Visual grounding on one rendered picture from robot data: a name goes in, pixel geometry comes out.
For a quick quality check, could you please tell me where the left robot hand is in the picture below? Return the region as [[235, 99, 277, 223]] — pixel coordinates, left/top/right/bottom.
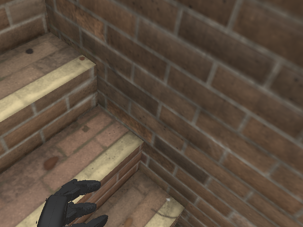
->
[[36, 179, 108, 227]]

